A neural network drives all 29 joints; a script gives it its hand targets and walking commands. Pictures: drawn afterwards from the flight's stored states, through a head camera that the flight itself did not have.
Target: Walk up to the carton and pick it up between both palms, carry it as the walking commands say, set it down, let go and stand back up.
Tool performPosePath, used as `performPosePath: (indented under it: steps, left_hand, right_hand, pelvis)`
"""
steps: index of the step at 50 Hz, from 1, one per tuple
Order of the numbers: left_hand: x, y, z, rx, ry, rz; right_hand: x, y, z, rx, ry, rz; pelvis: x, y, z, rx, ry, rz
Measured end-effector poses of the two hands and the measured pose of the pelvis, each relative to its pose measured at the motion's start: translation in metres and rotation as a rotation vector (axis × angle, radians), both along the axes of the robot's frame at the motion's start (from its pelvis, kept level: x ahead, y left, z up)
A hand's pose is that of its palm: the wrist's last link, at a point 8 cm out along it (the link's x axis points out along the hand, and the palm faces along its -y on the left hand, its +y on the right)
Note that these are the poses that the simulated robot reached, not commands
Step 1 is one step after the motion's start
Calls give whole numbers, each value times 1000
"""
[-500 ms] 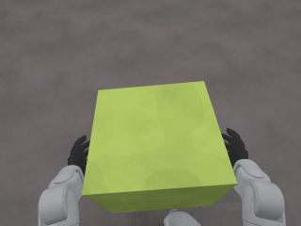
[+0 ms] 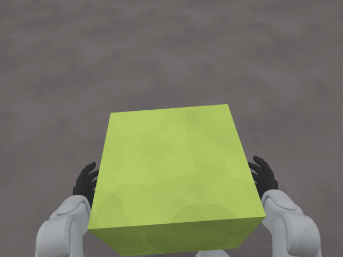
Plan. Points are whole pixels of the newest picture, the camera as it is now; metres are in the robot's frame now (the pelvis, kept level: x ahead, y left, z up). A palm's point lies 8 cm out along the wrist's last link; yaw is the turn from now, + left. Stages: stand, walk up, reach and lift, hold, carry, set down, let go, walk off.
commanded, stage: carry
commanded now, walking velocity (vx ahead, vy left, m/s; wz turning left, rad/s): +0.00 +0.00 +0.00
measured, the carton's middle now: (174, 181) +0.31 +0.00 -0.03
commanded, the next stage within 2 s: none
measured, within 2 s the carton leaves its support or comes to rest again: neither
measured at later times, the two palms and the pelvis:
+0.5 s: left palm (116, 85) +0.59 +0.16 +0.05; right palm (243, 83) +0.57 -0.22 +0.03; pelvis +0.31 -0.03 +0.01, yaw +0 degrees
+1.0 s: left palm (127, 41) +0.80 +0.14 +0.07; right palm (234, 29) +0.81 -0.24 +0.07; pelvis +0.53 -0.07 +0.03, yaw +3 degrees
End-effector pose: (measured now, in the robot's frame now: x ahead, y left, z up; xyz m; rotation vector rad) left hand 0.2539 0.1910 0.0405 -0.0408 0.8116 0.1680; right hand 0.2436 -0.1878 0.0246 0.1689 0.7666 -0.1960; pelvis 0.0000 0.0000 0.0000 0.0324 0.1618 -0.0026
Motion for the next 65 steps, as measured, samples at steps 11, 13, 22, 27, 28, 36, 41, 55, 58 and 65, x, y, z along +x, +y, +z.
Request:
performPosePath:
  steps: [11, 13, 22, 27, 28, 36, 41, 55, 58, 65]
  left_hand:
    - [137, -16, 42, -78, -93, 50]
    - [168, -15, 46, -72, -120, 43]
    - [293, -25, 22, -12, -46, -19]
    - [359, -43, 2, -5, -23, -26]
    - [371, -48, 0, -8, -28, -22]
    - [450, -62, 17, -80, -65, 27]
    - [497, -63, 33, -84, -139, 31]
    - [557, -59, 16, -23, -52, 48]
    - [570, -62, 11, -42, -60, 56]
    - [626, -54, 16, -48, -125, 56]
  right_hand:
    - [156, -16, 74, -77, -95, 44]
    - [185, -15, 76, -77, -121, 41]
    - [288, -25, 27, -7, -45, -23]
    - [349, -43, 3, 1, -23, -31]
    - [363, -48, 2, -1, -30, -29]
    - [460, -62, 48, -81, -65, 24]
    - [513, -63, 72, -109, -139, 47]
    - [583, -60, 33, -33, -54, 63]
    - [600, -62, 38, -55, -63, 72]
    - [655, -54, 45, -80, -128, 83]
  pelvis:
    - [135, -27, 31, 4, -66, 31]
    - [160, -25, 28, 2, -68, 31]
    - [270, -22, 12, -5, 11, -5]
    - [341, -38, -1, 14, -12, -3]
    - [359, -42, -5, 14, -29, 2]
    - [444, -66, 23, -18, -89, 44]
    - [477, -71, 34, -16, -82, 49]
    - [558, -73, 26, -2, -28, 49]
    - [578, -77, 25, 8, -51, 56]
    - [626, -72, 17, -4, -49, 65]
